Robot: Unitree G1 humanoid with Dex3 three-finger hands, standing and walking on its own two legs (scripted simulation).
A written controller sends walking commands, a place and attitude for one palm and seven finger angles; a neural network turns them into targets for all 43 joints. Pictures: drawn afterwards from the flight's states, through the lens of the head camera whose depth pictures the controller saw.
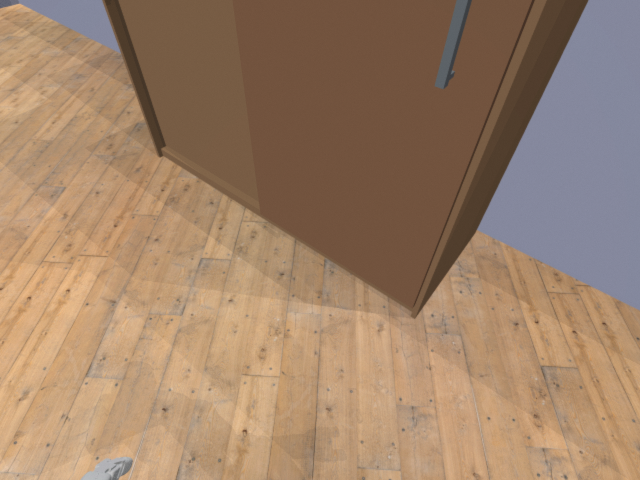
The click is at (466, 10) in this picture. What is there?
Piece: wardrobe's sliding door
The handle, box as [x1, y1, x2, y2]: [435, 0, 471, 88]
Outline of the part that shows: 471,0 456,1 435,86 441,88 445,87 447,85 448,80 453,76 454,71 451,69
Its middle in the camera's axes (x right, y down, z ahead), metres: +0.26 -0.39 +0.71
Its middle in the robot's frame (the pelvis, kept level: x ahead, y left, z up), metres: +0.83 -0.20 +0.20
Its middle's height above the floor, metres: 0.97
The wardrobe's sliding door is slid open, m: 0.00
